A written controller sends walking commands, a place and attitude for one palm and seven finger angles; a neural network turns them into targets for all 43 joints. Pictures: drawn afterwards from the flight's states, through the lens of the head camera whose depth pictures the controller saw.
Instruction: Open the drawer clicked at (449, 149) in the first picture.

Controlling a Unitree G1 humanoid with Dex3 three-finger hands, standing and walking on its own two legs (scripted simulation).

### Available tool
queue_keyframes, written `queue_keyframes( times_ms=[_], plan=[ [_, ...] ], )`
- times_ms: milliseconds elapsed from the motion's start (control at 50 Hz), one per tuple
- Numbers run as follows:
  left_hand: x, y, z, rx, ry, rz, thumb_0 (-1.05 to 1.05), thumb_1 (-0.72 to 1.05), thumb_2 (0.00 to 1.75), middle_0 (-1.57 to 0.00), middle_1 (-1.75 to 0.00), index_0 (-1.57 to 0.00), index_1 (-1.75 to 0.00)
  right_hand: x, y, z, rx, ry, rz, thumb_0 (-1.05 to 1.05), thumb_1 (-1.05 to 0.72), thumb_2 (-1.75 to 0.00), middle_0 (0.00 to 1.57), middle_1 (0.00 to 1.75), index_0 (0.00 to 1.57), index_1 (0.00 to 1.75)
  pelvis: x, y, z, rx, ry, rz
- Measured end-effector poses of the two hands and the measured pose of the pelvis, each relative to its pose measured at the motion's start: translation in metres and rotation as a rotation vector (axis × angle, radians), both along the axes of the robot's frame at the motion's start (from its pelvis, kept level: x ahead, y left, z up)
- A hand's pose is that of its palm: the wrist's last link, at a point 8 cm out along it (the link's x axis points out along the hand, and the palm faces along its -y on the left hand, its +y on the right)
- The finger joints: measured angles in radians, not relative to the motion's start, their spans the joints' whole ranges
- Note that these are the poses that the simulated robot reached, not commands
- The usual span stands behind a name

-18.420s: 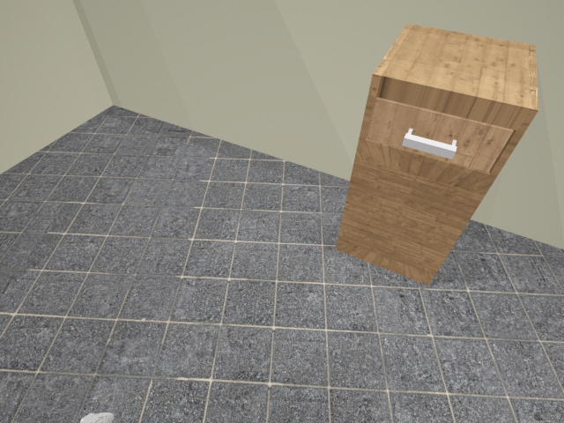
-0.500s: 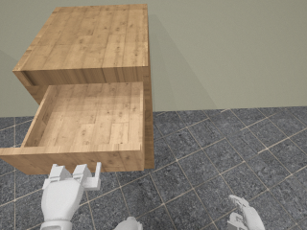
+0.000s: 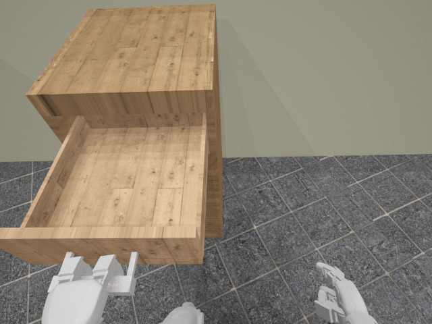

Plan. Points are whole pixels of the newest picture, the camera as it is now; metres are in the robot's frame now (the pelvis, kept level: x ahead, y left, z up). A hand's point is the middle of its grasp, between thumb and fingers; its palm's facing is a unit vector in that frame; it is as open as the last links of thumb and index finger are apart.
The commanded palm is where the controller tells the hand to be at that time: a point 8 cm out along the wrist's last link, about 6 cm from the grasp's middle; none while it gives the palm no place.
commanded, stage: pull the drawer open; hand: left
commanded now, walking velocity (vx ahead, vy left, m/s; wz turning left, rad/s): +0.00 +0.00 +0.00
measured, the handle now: (97, 271) +0.21 +0.24 -0.01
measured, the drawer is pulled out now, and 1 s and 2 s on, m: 0.30 0.30 0.30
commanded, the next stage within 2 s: open the thumb to release the handle in 0.12 s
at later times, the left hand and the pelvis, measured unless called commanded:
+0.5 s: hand (93, 305) +0.16 +0.23 -0.03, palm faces -0.04 -0.11 -0.99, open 7.7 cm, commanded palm +0.14 +0.23 +0.02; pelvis +0.00 -0.01 -0.01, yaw +1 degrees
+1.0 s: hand (90, 309) +0.15 +0.24 -0.03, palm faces -0.02 -0.11 -0.99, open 13.7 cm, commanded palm +0.14 +0.24 +0.02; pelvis -0.02 +0.00 +0.00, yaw +1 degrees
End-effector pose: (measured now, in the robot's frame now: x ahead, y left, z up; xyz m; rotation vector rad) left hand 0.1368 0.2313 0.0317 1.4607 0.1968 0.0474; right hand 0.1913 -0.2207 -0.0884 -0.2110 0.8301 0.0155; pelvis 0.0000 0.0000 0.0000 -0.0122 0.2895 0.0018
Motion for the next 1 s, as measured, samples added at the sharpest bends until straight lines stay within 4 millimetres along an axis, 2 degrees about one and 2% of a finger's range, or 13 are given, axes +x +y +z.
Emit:
queue_keyframes(
  times_ms=[240,400,500,760,860,1000],
  plan=[
    [0.000,0.000,0.001,-0.006,0.014,-0.006,0.05,0.66,0.71,-0.24,-1.35,-0.39,-1.30,0.002,-0.002,-0.002,0.012,0.003,-0.015,0.01,-0.90,-0.90,0.20,0.30,0.20,0.30,0.003,-0.005,-0.001,0.005,0.010,-0.007],
    [0.003,0.005,-0.002,0.011,-0.044,0.011,0.02,0.58,0.74,-0.31,-1.33,-0.39,-1.31,-0.002,-0.008,-0.018,-0.027,0.047,0.006,0.01,-0.90,-0.90,0.20,0.30,0.20,0.30,-0.002,-0.005,-0.010,-0.003,0.027,0.015],
    [0.004,0.005,-0.002,0.009,-0.045,0.037,0.01,0.40,0.68,-0.33,-1.30,-0.38,-1.29,-0.007,-0.006,-0.019,-0.019,0.062,-0.009,0.02,-0.90,-0.90,0.20,0.29,0.20,0.30,-0.004,-0.005,-0.008,-0.002,0.018,0.016],
    [0.000,0.006,0.000,-0.002,-0.028,0.015,0.00,-0.31,0.38,-0.28,-1.22,-0.34,-1.22,-0.018,-0.006,-0.006,-0.017,0.037,-0.024,0.01,-0.90,-0.90,0.20,0.30,0.20,0.30,-0.010,-0.003,-0.001,-0.008,-0.007,0.012],
    [-0.004,0.007,-0.001,-0.005,-0.040,0.011,0.00,-0.42,0.33,-0.27,-1.21,-0.33,-1.20,-0.019,-0.006,-0.005,-0.026,0.031,-0.022,0.01,-0.90,-0.90,0.20,0.30,0.20,0.30,-0.013,-0.001,-0.002,-0.011,-0.011,0.014],
    [-0.003,0.009,-0.003,-0.002,-0.067,0.009,0.00,-0.48,0.30,-0.27,-1.20,-0.32,-1.20,-0.021,-0.001,-0.007,-0.034,0.031,-0.010,0.01,-0.90,-0.90,0.20,0.29,0.20,0.30,-0.018,0.003,-0.005,-0.016,-0.009,0.018]
  ],
)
